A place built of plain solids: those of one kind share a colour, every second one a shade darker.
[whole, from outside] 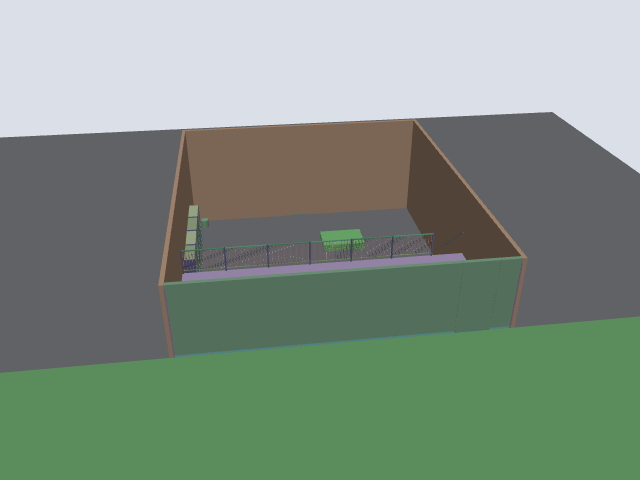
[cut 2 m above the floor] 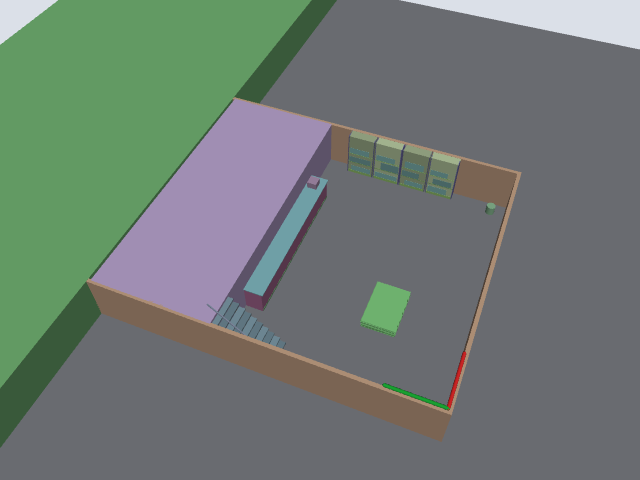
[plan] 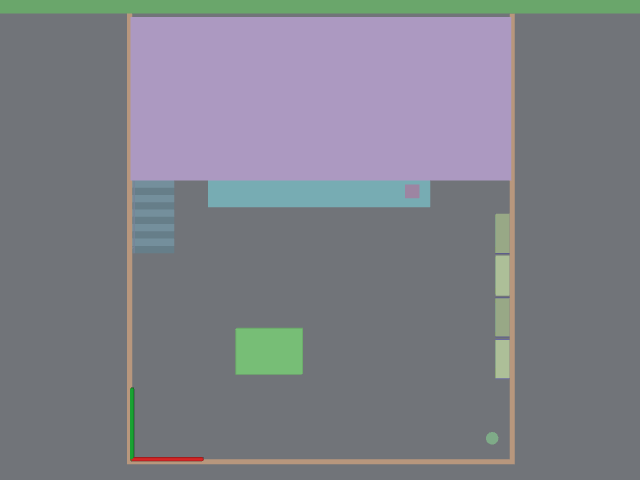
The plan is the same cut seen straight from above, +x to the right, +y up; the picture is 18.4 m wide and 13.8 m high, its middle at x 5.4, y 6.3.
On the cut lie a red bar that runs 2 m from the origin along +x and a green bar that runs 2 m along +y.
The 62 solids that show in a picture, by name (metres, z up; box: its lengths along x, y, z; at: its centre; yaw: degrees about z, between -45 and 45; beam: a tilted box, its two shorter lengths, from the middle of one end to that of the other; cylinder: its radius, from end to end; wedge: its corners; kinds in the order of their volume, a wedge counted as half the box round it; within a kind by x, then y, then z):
{
 "street_ground_1": {"box": [39.8, 12.65, 2.12], "at": [5.42, 19.14, 1.01]},
 "upper_1": {"box": [10.95, 4.7, 2.12], "at": [5.42, 10.36, 1.01]},
 "wall_1": {"box": [0.15, 12.96, 4.8], "at": [-0.07, 6.33, 2.35]},
 "wall_2": {"box": [5.41, 0.15, 4.8], "at": [2.56, -0.07, 2.35]},
 "wall_3": {"box": [1.5, 0.15, 4.8], "at": [5.71, -0.07, 2.35]},
 "wall_4": {"box": [4.84, 0.15, 4.8], "at": [8.58, -0.07, 2.35]},
 "wall_5": {"box": [0.15, 12.96, 4.8], "at": [10.93, 6.33, 2.35]},
 "counter_1": {"box": [6.35, 0.7, 1.05], "at": [5.38, 7.65, 0.47]},
 "window_wall_1": {"box": [0.7, 0.15, 2.68], "at": [0.35, 12.73, 3.41]},
 "window_wall_2": {"box": [1.2, 0.15, 2.68], "at": [1.3, 12.73, 3.41]},
 "window_wall_3": {"box": [8.95, 0.15, 2.68], "at": [6.38, 12.73, 3.41]},
 "shelves_body_1": {"box": [0.4, 1.16, 2.1], "at": [10.65, 2.88, 1.0]},
 "shelves_body_2": {"box": [0.4, 1.16, 2.1], "at": [10.65, 4.08, 1.0]},
 "shelves_body_3": {"box": [0.4, 1.16, 2.1], "at": [10.65, 5.28, 1.0]},
 "shelves_body_4": {"box": [0.4, 1.16, 2.1], "at": [10.65, 6.47, 1.0]},
 "shelves_goods_1": {"box": [0.41, 0.8, 0.31], "at": [10.65, 2.81, 0.76]},
 "shelves_goods_2": {"box": [0.41, 0.82, 0.32], "at": [10.65, 2.97, 0.29]},
 "shelves_goods_3": {"box": [0.41, 0.74, 0.28], "at": [10.65, 3.0, 1.23]},
 "shelves_goods_4": {"box": [0.41, 0.81, 0.25], "at": [10.65, 4.01, 0.26]},
 "shelves_goods_5": {"box": [0.41, 0.84, 0.36], "at": [10.65, 4.09, 1.27]},
 "shelves_goods_6": {"box": [0.41, 0.74, 0.32], "at": [10.65, 4.2, 0.77]},
 "shelves_goods_7": {"box": [0.41, 0.8, 0.39], "at": [10.65, 5.15, 0.81]},
 "shelves_goods_8": {"box": [0.41, 1.0, 0.27], "at": [10.65, 5.28, 0.27]},
 "shelves_goods_9": {"box": [0.41, 0.83, 0.29], "at": [10.65, 5.35, 1.23]},
 "shelves_goods_10": {"box": [0.41, 0.88, 0.27], "at": [10.65, 6.44, 0.27]},
 "shelves_goods_11": {"box": [0.41, 0.99, 0.29], "at": [10.65, 6.5, 0.76]},
 "shelves_goods_12": {"box": [0.41, 0.88, 0.3], "at": [10.65, 6.54, 1.24]},
 "shelves_shelf_1": {"box": [0.41, 1.1, 0.18], "at": [10.64, 2.88, 0.04]},
 "shelves_shelf_2": {"box": [0.41, 1.1, 0.18], "at": [10.64, 4.08, 0.04]},
 "shelves_shelf_3": {"box": [0.41, 1.1, 0.18], "at": [10.64, 5.28, 0.04]},
 "shelves_shelf_4": {"box": [0.41, 1.1, 0.18], "at": [10.64, 6.47, 0.04]},
 "rug_1": {"box": [1.9, 1.3, 0.035], "at": [3.91, 3.07, 0.12]},
 "rug_2": {"box": [1.9, 1.3, 0.035], "at": [3.94, 3.09, 0.3]},
 "rug_3": {"box": [1.9, 1.3, 0.035], "at": [3.96, 3.11, 0.27]},
 "stair_step_1": {"box": [1.26, 0.25, 0.08], "at": [0.58, 6.04, 0.15]},
 "stair_step_2": {"box": [1.26, 0.25, 0.08], "at": [0.58, 6.25, 0.34]},
 "stair_step_3": {"box": [1.26, 0.25, 0.08], "at": [0.58, 6.46, 0.53]},
 "stair_step_4": {"box": [1.26, 0.25, 0.08], "at": [0.58, 6.67, 0.71]},
 "stair_step_5": {"box": [1.26, 0.25, 0.08], "at": [0.58, 6.88, 0.9]},
 "stair_step_6": {"box": [1.26, 0.25, 0.08], "at": [0.58, 7.09, 1.09]},
 "stair_step_7": {"box": [1.26, 0.25, 0.08], "at": [0.58, 7.3, 1.28]},
 "stair_step_8": {"box": [1.26, 0.25, 0.08], "at": [0.58, 7.51, 1.47]},
 "stair_step_9": {"box": [1.26, 0.25, 0.08], "at": [0.58, 7.72, 1.65]},
 "stair_step_10": {"box": [1.26, 0.23, 0.08], "at": [0.58, 7.92, 1.84]},
 "counter_top_1": {"box": [6.39, 0.78, 0.04], "at": [5.38, 7.63, 1.02]},
 "back_foot_1": {"box": [8.95, 0.15, 0.07], "at": [6.38, 12.73, 2.1]},
 "shelves_cheek_1": {"box": [0.41, 0.032, 2.1], "at": [10.64, 2.31, 1.0]},
 "shelves_cheek_2": {"box": [0.41, 0.032, 2.1], "at": [10.64, 4.71, 1.0]},
 "shelves_cheek_3": {"box": [0.41, 0.032, 2.1], "at": [10.64, 7.04, 1.0]},
 "stair_wall_rail_1": {"wedge": [[0.04, 5.92, 1.09], [0.04, 5.92, 1.14], [0.04, 8.01, 2.97], [0.04, 8.01, 3.02], [0.07, 5.92, 1.09], [0.07, 5.92, 1.14], [0.07, 8.01, 2.97], [0.07, 8.01, 3.02]]},
 "till_1": {"box": [0.42, 0.4, 0.28], "at": [8.05, 7.7, 1.18]},
 "plant_pot_1": {"cylinder": 0.18, "from": [10.35, 0.6, 0.0], "to": [10.35, 0.6, 0.38]},
 "back_corner_1": {"box": [0.04, 0.17, 2.53], "at": [0.0, 12.73, 3.33]},
 "back_corner_2": {"box": [0.04, 0.17, 2.53], "at": [10.85, 12.73, 3.33]},
 "upper_guard_rail_1": {"box": [1.59, 0.044, 0.044], "at": [2.06, 8.04, 3.05]},
 "upper_guard_rail_2": {"box": [1.59, 0.044, 0.044], "at": [3.65, 8.04, 3.05]},
 "upper_guard_rail_3": {"box": [1.59, 0.044, 0.044], "at": [5.24, 8.04, 3.05]},
 "upper_guard_rail_4": {"box": [1.59, 0.044, 0.044], "at": [6.84, 8.04, 3.05]},
 "upper_guard_rail_5": {"box": [1.59, 0.044, 0.044], "at": [8.43, 8.04, 3.05]},
 "upper_guard_rail_6": {"box": [1.59, 0.044, 0.044], "at": [10.02, 8.04, 3.05]},
 "counter_kick_1": {"box": [6.35, 0.012, 0.15], "at": [5.38, 7.29, 0.03]},
 "upper_guard_post_1": {"box": [0.05, 0.05, 1.06], "at": [6.04, 8.04, 2.55]}
}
